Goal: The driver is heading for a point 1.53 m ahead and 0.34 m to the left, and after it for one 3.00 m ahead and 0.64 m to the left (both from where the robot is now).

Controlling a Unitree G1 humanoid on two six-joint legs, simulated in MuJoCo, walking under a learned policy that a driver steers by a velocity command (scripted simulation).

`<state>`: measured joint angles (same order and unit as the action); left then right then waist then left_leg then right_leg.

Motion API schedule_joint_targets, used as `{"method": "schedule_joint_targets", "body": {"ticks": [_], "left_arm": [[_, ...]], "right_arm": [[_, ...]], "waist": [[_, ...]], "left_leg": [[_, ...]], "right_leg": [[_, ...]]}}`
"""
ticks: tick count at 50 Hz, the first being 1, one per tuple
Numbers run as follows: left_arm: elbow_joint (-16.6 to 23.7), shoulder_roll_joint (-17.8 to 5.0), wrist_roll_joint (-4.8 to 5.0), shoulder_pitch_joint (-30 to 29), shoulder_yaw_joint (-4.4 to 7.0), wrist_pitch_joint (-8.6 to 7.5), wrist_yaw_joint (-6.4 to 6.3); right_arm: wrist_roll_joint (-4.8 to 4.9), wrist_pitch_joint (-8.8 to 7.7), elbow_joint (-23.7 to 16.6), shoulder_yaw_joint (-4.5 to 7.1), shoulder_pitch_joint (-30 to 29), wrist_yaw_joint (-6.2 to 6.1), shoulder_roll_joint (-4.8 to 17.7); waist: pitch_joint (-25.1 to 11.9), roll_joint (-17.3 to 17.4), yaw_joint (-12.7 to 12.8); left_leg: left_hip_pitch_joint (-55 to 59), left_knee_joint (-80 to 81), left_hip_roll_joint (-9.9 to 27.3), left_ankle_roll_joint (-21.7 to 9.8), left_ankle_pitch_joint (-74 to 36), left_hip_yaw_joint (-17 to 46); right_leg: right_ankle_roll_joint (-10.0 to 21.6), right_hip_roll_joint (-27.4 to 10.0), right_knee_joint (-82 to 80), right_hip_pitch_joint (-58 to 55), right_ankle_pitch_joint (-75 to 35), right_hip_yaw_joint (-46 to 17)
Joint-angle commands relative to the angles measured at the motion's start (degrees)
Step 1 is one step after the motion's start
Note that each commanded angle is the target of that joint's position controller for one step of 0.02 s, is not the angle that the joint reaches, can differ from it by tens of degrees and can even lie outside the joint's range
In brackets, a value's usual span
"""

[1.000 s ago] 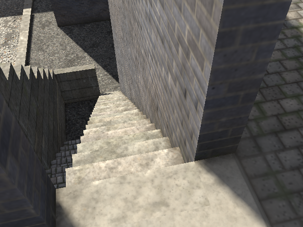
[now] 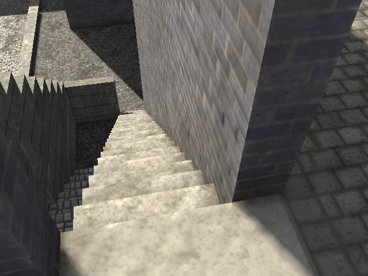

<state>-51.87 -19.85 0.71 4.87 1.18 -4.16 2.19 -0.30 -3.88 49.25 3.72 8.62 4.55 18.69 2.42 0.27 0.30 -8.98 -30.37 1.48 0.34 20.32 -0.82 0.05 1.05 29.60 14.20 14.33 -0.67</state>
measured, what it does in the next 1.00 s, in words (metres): shifts its weight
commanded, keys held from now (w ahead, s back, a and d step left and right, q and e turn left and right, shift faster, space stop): no key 0.70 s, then w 0.30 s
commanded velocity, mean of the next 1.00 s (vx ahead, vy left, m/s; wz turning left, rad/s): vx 0.07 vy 0.00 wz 0.00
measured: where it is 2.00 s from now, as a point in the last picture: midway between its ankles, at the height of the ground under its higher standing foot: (163, 254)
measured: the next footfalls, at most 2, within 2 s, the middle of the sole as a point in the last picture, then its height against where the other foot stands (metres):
left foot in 1.34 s outside the picture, level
right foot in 1.76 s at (193, 235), level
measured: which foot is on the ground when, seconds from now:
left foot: down 0.00-0.94, up 0.96-1.00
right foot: down 0.00-1.00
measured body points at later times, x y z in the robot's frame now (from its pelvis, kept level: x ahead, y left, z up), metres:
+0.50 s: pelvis +0.00 +0.00 +0.00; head +0.01 +0.00 +0.45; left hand +0.14 +0.30 -0.11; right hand +0.12 -0.30 -0.11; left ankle -0.04 +0.12 -0.73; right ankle +0.02 -0.12 -0.73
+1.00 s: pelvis +0.06 -0.03 +0.00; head +0.06 -0.03 +0.45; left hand +0.13 +0.27 -0.13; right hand +0.10 -0.31 -0.14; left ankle -0.04 +0.11 -0.69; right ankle +0.02 -0.12 -0.73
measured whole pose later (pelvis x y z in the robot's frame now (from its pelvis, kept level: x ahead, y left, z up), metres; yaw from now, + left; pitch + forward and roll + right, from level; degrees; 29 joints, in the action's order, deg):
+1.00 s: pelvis +0.06 -0.03 +0.00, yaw +1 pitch -3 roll -1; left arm -57.9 -18.2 -3.7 13.3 3.0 -8.2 -0.1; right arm -3.9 -3.4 58.8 2.4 16.6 2.1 17.9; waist 1.8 1.6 0.6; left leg -10.0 -49.3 0.9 -3.8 29.4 5.0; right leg 3.3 3.2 29.2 6.2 20.6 2.9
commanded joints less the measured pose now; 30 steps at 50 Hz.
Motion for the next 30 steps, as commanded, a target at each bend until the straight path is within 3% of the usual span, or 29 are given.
{"method": "schedule_joint_targets", "body": {"ticks": [1, 30], "left_arm": [[2.8, -8.6, 0.04, -3.0, 1.83, -0.72, -0.20], [-2.2, -10.1, 0.01, -3.8, 2.18, -0.51, 0.27]], "right_arm": [[0.05, -0.68, -2.6, 1.92, -1.4, -0.19, 8.8], [0.04, -0.08, 3.4, 1.34, -1.3, -0.50, 10.7]], "waist": [[-4.2, 0.6, -0.1], [-3.6, 0.2, -0.2]], "left_leg": [[-3.7, 6.1, 2.3, -1.9, -12.1, 2.3], [-2.7, 7.6, 1.8, -1.5, -12.8, 1.7]], "right_leg": [[0.9, -2.2, -3.3, -5.9, -12.9, -2.3], [1.4, -2.4, -4.6, -7.4, -13.8, -1.8]]}}
Keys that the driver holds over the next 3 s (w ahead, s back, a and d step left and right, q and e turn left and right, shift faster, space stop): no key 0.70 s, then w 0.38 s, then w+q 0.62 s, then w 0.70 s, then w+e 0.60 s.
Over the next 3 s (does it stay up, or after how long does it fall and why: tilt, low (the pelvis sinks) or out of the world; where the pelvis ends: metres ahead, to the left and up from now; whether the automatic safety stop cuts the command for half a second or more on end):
stays up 0.92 0.26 -0.33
